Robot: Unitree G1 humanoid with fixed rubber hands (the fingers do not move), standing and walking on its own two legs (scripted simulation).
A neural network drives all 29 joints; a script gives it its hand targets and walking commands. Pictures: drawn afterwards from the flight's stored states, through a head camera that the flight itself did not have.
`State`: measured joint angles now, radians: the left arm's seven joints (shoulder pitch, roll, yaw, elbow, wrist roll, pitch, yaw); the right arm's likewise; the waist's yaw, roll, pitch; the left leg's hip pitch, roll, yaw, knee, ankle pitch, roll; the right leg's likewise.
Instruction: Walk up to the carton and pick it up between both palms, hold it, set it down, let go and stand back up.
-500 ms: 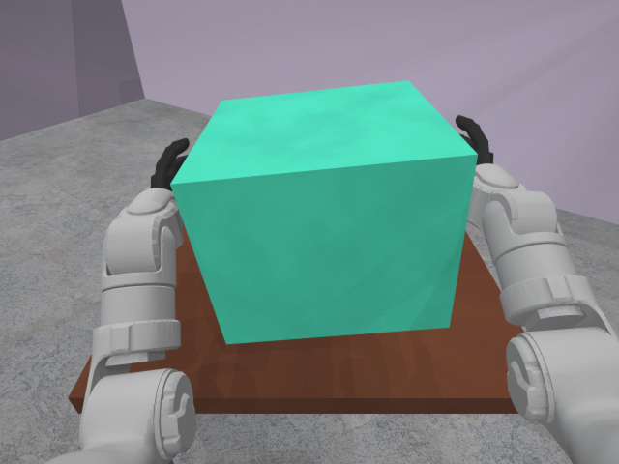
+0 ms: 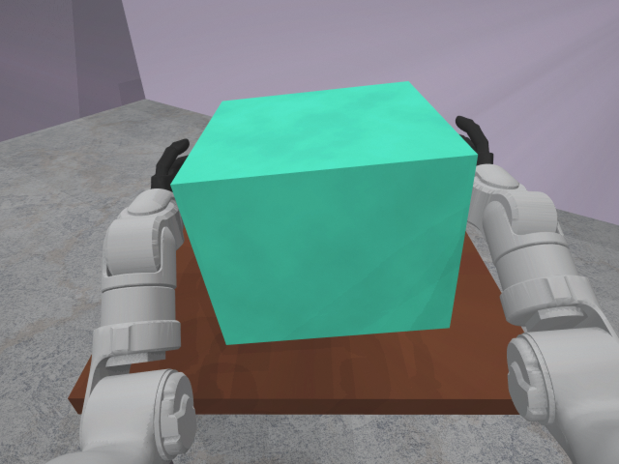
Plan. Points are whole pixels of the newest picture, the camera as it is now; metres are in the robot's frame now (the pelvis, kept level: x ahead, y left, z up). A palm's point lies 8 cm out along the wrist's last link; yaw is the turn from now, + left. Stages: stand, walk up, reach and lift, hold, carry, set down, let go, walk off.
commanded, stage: hold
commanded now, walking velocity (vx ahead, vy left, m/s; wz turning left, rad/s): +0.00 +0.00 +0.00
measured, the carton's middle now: (324, 203) +0.40 -0.01 +0.20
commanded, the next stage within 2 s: set down in 0.34 s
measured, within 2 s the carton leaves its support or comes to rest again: neither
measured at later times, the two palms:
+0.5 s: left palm (179, 202) +0.37 +0.18 +0.22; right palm (474, 185) +0.37 -0.19 +0.24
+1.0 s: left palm (187, 216) +0.40 +0.18 +0.18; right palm (455, 223) +0.38 -0.19 +0.18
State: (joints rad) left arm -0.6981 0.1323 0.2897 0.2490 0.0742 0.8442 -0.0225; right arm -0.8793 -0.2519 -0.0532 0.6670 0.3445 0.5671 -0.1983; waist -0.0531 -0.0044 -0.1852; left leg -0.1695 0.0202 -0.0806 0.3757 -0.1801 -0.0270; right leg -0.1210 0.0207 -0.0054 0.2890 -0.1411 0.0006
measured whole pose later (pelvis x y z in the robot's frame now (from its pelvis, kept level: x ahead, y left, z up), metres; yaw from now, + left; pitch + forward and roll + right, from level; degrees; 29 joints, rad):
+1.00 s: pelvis +0.02 +0.01 +0.00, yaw +1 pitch -6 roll -1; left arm -0.67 0.11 0.30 0.46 0.14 0.41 -0.09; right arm -0.68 -0.11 -0.20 0.71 0.13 0.14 -0.13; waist -0.09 -0.07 -0.02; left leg -0.04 -0.01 -0.08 0.34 -0.19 -0.01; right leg 0.01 -0.01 -0.01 0.25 -0.16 0.02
